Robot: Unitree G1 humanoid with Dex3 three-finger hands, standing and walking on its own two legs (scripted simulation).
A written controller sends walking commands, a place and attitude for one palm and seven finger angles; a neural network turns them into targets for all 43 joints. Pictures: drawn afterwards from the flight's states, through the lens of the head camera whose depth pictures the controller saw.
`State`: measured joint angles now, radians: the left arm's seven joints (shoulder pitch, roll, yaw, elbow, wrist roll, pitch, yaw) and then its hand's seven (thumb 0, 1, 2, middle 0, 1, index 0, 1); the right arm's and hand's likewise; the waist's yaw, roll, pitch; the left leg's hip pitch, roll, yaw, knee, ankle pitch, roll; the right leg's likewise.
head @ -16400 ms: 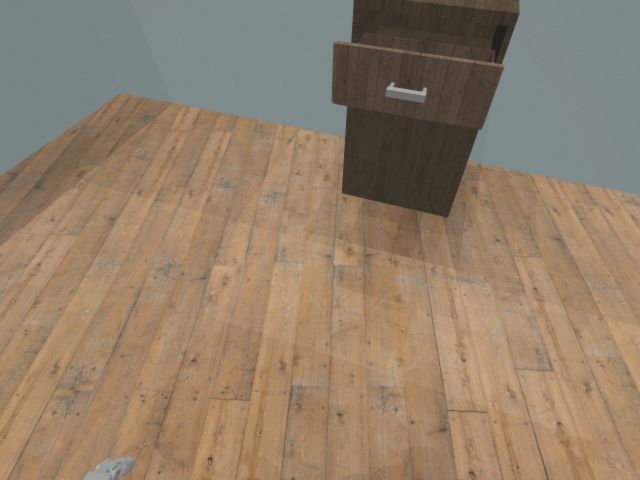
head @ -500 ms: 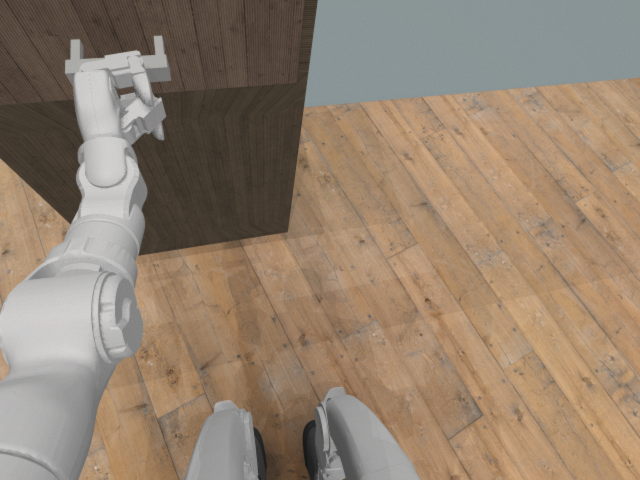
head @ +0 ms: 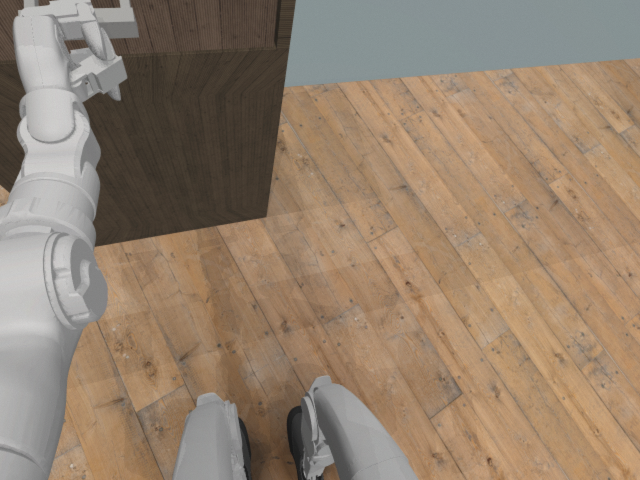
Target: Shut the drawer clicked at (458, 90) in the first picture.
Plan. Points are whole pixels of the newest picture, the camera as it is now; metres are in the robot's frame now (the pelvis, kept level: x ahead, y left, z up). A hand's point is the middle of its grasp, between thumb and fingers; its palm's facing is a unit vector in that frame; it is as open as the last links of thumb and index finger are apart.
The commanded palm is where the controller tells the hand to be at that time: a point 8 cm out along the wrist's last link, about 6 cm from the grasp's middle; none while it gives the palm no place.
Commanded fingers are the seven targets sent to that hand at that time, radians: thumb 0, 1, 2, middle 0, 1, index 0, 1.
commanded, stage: pull the fist back off the drawer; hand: left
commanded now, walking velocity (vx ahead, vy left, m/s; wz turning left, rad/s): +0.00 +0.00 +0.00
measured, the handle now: (80, 11) +0.66 +0.17 +0.07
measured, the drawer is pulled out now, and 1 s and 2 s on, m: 0.00 0.00 0.00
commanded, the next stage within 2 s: draw the hand back to the body in 0.72 s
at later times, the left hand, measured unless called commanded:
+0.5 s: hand (111, 61) +0.59 +0.14 +0.07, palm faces +0.10 -0.99 -0.02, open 3.2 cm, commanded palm +0.56 +0.16 +0.07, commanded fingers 0.00 0.90 0.90 -1.40 -1.60 -1.40 -1.60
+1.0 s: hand (86, 77) +0.55 +0.16 +0.09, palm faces +0.11 -0.99 -0.04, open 3.3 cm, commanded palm +0.49 +0.20 +0.11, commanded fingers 0.00 0.90 0.90 -1.40 -1.60 -1.40 -1.60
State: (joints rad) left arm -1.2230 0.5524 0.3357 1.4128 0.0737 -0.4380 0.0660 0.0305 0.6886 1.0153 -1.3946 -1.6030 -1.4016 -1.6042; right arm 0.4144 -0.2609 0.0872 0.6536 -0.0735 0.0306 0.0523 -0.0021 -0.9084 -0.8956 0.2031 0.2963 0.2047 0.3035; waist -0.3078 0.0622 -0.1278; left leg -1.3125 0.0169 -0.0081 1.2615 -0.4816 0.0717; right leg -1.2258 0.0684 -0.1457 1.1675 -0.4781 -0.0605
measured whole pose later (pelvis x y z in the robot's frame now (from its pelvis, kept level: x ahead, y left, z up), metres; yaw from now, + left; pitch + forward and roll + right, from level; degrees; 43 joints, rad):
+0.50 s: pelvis +0.00 +0.01 +0.00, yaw -1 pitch +30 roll -6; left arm -1.19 0.52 0.36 1.33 0.06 -0.41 0.06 0.03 0.74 0.92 -1.39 -1.60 -1.40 -1.60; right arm 0.43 -0.26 0.08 0.64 -0.07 0.03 0.07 0.00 -0.91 -0.90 0.20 0.30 0.20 0.30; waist -0.29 0.06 -0.13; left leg -1.31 0.02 0.01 1.27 -0.49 0.08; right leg -1.23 0.07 -0.12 1.17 -0.47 -0.05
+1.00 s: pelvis +0.06 +0.01 +0.04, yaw -1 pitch +26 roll -4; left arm -0.69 0.32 0.31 0.86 -0.07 -0.41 0.02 0.03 0.89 0.90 -1.39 -1.60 -1.40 -1.60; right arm 0.39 -0.24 0.02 0.58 -0.02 0.13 0.09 0.00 -0.91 -0.90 0.20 0.30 0.20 0.30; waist -0.16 0.05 -0.15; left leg -1.01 0.02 0.05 1.08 -0.51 0.07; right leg -0.96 0.09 -0.06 1.00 -0.49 -0.04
